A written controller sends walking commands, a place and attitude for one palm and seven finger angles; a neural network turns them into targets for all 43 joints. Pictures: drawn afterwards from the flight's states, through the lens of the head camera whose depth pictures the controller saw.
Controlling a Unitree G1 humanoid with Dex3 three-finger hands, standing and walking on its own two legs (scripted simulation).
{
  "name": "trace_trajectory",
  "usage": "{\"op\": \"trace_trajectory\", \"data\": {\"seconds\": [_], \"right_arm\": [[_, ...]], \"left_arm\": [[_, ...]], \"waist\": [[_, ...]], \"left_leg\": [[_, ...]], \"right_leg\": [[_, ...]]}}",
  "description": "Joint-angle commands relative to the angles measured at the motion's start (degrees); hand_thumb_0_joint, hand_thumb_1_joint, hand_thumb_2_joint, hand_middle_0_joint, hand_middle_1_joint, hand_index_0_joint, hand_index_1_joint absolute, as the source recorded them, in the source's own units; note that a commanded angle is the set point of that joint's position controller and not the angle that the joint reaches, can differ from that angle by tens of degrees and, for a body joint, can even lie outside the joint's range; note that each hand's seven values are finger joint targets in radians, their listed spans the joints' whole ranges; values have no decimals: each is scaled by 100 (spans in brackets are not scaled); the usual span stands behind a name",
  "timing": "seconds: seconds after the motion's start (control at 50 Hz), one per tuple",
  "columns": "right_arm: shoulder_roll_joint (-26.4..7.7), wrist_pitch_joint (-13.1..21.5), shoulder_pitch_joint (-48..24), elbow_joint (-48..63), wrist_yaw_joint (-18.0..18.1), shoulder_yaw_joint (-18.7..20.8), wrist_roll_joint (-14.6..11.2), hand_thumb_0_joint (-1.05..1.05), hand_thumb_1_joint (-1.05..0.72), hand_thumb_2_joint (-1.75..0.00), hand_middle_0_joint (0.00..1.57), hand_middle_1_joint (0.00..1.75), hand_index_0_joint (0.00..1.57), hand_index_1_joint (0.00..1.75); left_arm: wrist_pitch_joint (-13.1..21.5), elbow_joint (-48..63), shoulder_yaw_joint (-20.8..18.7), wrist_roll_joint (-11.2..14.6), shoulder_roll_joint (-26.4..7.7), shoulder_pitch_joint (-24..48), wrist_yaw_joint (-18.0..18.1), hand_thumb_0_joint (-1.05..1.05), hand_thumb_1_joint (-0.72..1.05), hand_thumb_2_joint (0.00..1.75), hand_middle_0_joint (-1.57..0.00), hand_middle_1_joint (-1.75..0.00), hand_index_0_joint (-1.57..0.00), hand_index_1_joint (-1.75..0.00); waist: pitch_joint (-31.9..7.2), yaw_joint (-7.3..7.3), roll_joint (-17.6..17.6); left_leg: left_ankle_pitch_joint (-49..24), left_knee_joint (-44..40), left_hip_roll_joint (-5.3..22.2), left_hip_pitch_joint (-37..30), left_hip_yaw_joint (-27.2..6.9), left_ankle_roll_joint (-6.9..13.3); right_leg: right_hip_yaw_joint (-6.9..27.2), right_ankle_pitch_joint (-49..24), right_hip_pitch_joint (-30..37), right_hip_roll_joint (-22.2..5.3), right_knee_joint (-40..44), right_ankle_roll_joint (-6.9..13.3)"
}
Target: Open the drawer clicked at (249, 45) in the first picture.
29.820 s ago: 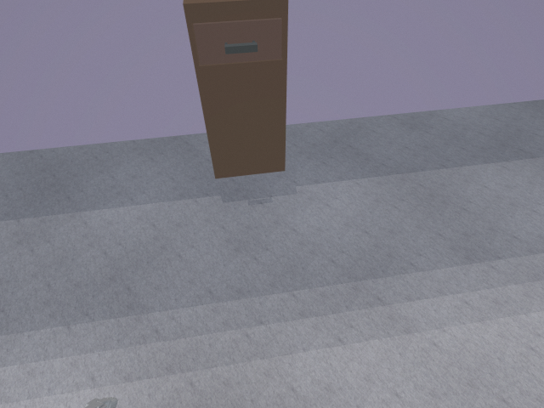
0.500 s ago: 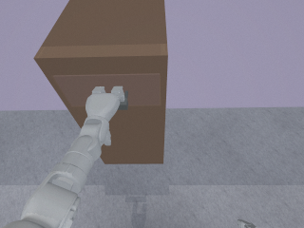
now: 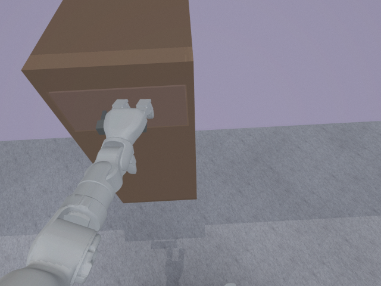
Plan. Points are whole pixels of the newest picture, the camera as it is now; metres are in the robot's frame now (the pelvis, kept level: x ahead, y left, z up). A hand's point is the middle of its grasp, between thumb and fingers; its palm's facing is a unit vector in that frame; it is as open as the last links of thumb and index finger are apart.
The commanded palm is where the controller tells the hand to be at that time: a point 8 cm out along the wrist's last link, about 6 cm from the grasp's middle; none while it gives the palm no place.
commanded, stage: re-aim the fingers above the handle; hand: left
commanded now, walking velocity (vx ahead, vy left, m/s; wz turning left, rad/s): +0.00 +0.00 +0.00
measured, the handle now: (123, 119) +0.54 +0.19 -0.02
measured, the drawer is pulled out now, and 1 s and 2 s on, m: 0.00 0.00 0.00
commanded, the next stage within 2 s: lower the fingers behind the handle in 1.54 s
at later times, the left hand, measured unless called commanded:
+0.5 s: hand (135, 128) +0.46 +0.13 +0.05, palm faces +0.12 -0.06 -0.99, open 13.8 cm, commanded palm +0.44 +0.18 +0.09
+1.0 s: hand (123, 120) +0.48 +0.16 +0.05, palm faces +0.18 -0.05 -0.98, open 13.8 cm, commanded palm +0.44 +0.19 +0.09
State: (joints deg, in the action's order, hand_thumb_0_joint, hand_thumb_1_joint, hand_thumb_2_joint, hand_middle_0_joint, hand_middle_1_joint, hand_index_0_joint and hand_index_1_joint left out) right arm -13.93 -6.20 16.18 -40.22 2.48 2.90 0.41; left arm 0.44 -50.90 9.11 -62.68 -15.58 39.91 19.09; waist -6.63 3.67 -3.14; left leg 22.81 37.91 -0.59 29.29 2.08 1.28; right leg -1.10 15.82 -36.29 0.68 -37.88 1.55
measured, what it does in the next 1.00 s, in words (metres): stands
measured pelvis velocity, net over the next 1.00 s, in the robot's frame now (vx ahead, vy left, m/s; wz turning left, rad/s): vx -0.01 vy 0.01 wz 0.00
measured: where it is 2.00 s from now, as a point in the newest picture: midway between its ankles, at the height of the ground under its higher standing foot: outside the picture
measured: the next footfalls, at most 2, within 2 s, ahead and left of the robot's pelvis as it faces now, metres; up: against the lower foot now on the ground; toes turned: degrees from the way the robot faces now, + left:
none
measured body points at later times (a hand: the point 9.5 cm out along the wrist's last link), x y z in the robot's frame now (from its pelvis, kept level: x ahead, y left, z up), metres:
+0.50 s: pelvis -0.01 +0.00 -0.01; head +0.06 -0.01 +0.44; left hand +0.44 +0.13 +0.10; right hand +0.08 -0.27 -0.14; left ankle -0.05 +0.11 -0.72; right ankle +0.02 -0.10 -0.72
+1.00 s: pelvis -0.01 +0.01 -0.01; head +0.08 -0.01 +0.43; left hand +0.46 +0.16 +0.10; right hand +0.07 -0.27 -0.15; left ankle -0.05 +0.11 -0.72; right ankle +0.02 -0.10 -0.72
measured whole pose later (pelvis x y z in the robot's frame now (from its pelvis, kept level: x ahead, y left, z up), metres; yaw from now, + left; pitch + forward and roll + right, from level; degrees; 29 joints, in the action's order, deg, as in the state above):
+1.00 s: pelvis -0.01 +0.01 -0.01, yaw +0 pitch +17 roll +0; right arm -15.0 -4.1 14.4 -40.2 2.2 3.1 1.5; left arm 1.8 -48.6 6.4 -64.3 -19.7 44.3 25.7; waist -6.8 4.6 -2.8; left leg 25.2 44.3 -1.0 36.4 2.2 1.9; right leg -1.0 17.5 -42.9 0.1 -43.1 0.8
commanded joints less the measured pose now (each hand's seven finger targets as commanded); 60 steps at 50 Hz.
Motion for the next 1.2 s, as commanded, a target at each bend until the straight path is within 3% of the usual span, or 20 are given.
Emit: {"op": "trace_trajectory", "data": {"seconds": [0.0, 0.12, 0.18, 0.26, 0.36, 0.42, 0.5, 0.56, 0.6, 0.66, 0.72, 0.76, 0.82, 0.86, 0.96, 1.02, 1.06, 1.12, 1.16, 1.18], "right_arm": [[-628, 249, 38, 497, 9, 157, 39, 0, -90, -90, 20, 30, 20, 30], [-749, 225, 68, 494, -12, 236, -118, 0, -90, -90, 20, 30, 20, 30], [-813, 243, 95, 484, 35, 271, -186, 0, -90, -90, 20, 30, 20, 30], [-822, 355, 96, 468, 198, 264, -105, 0, -90, -90, 20, 30, 20, 30], [-693, 475, 383, 371, 189, 235, 32, 0, -90, -90, 20, 30, 20, 30], [-619, 471, 188, 347, 63, 126, 81, 0, -90, -90, 20, 30, 20, 30], [-726, 380, -65, 355, -31, 12, 38, 0, -90, -90, 20, 30, 20, 30], [-827, 153, 31, 374, -12, 39, -69, 0, -90, -90, 20, 30, 20, 30], [-893, 64, 158, 491, 49, 118, -167, 0, -90, -90, 20, 30, 20, 30], [-933, 119, 152, 691, 133, 256, -150, 0, -90, -90, 20, 30, 20, 30], [-864, 281, 213, 582, 236, 224, -76, 0, -90, -90, 20, 30, 20, 30], [-796, 337, 410, 455, 262, 250, -22, 0, -90, -90, 20, 30, 20, 30], [-676, 387, 622, 312, 238, 222, 54, 0, -90, -90, 20, 30, 20, 30], [-672, 386, 544, 247, 94, 180, 93, 0, -90, -90, 20, 30, 20, 30], [-689, 244, 186, 374, -126, 121, 117, 0, -90, -90, 20, 30, 20, 30], [-834, 62, 221, 355, -210, 158, -64, 0, -90, -90, 20, 30, 20, 30], [-926, -43, 242, 515, -193, 275, -186, 0, -90, -90, 20, 30, 20, 30], [-1019, -44, 12, 670, 49, 314, -158, 0, -90, -90, 20, 30, 20, 30], [-925, 112, -17, 648, 181, 236, -144, 0, -90, -90, 20, 30, 20, 30], [-873, 198, 92, 530, 223, 221, -93, 0, -90, -90, 20, 30, 20, 30]], "left_arm": [[-270, 1221, -1186, -207, -2252, 2698, 882, 0, -50, 30, -30, -120, -30, -120], [-1047, 531, -528, 83, -1590, 2350, 507, 0, -50, 30, -30, -120, -30, -120], [-1013, 457, 601, 456, -322, 2530, -151, 0, -50, 30, -30, -120, -30, -120], [-178, 1214, 726, 532, -357, 3165, -661, 0, -50, 30, -30, -120, -30, -120], [640, 1708, -619, 27, -1767, 3529, 140, 0, -50, 30, -30, -120, -30, -120], [200, 1117, -1270, -190, -2292, 3185, 969, 0, -50, 30, -30, -120, -30, -120], [-1113, 93, -846, -303, -2194, 3277, 1417, 0, -50, 30, -30, -120, -30, -120], [-1859, -660, -719, -29, -2193, 3248, 838, 0, -50, 30, -30, -120, -30, -120], [-1923, -652, -344, 371, -1699, 3070, 118, 0, -50, 30, -30, -120, -30, -120], [-1231, 546, 890, 835, -134, 2999, -1020, 0, -50, 30, -30, -120, -30, -120], [-218, 1383, 902, 736, -185, 2771, -1295, 0, -50, 30, -30, -120, -30, -120], [439, 1868, 547, 665, -576, 3224, -1139, 0, -50, 30, -30, -120, -30, -120], [1035, 2039, -794, 201, -1906, 3416, -234, 0, -50, 30, -30, -120, -30, -120], [749, 1835, -1464, -18, -2615, 3454, 489, 0, -50, 30, -30, -120, -30, -120], [-699, 650, -1122, -209, -2158, 2823, 1299, 0, -50, 30, -30, -120, -30, -120], [-1736, -335, -480, -114, -1676, 2728, 865, 0, -50, 30, -30, -120, -30, -120], [-1987, -88, 276, 377, -757, 2775, 140, 0, -50, 30, -30, -120, -30, -120], [-1426, 1052, 748, 896, -309, 2801, -986, 0, -50, 30, -30, -120, -30, -120], [-750, 1612, 1147, 901, 28, 3198, -1270, 0, -50, 30, -30, -120, -30, -120], [-385, 1714, 1067, 834, -68, 3269, -1270, 0, -50, 30, -30, -120, -30, -120]], "waist": [[-2372, -314, 118], [-2571, -94, 539], [-1887, 321, 884], [-1706, 459, 587], [-2252, 32, -191], [-2210, -170, 9], [-2138, -95, 269], [-2755, -29, 611], [-2948, 131, 943], [-2842, 553, 1084], [-2360, 469, 586], [-1991, 452, 368], [-2166, 31, -266], [-2301, -209, -516], [-2699, -215, 13], [-2705, -60, 486], [-2968, 227, 729], [-2693, 543, 1204], [-2200, 703, 908], [-1971, 629, 566]], "left_leg": [[-2183, -308, -189, 67, 60, 11], [-2110, -462, -133, -145, 174, 34], [-1722, -551, -101, -407, 83, 112], [-1570, -462, -161, -649, -93, 158], [-2129, -175, -188, -553, -202, 43], [-2076, -73, -223, 143, -141, -39], [-1779, -189, -180, 455, 93, -78], [-1841, -297, -184, 306, 167, -30], [-2010, -361, -136, 64, 168, 40], [-2356, -264, -75, -589, -10, 173], [-2570, -155, -111, -940, -235, 196], [-2619, -76, -103, -1007, -304, 146], [-2879, 97, -104, -670, -340, -4], [-3070, 192, -176, -228, -338, -147], [-2886, 179, -162, 184, 19, -137], [-2476, -104, -60, 156, 82, -97], [-2649, -154, -33, -292, 44, 4], [-2485, -174, -65, -654, -109, 172], [-2237, -208, -106, -840, -263, 198], [-2345, -199, -97, -1010, -350, 187]], "right_leg": [[172, -2015, 2221, 53, 81, 64], [138, -2159, 2491, 96, 344, -36], [54, -1660, 1944, 112, 643, -75], [78, -1348, 1568, 61, 642, -29], [63, -1530, 1376, 83, 141, 107], [29, -1541, 1434, 96, -132, 104], [32, -1422, 1556, 81, -44, 28], [99, -1815, 2195, 92, 90, -59], [93, -2207, 2467, 82, 205, -124], [49, -2436, 2189, 82, 372, -149], [14, -2075, 1550, 122, 354, -88], [-9, -1865, 1135, 127, 304, -18], [7, -1803, 987, 107, -105, 108], [-62, -1903, 1097, 136, -370, 173], [-100, -2233, 1574, 129, -438, 116], [-71, -2074, 1788, 162, -129, 6], [-39, -2311, 1959, 165, 90, -41], [-45, -2372, 2033, 129, 337, -148], [-54, -1966, 1592, 101, 424, -119], [-86, -1760, 1254, 105, 393, -75]]}}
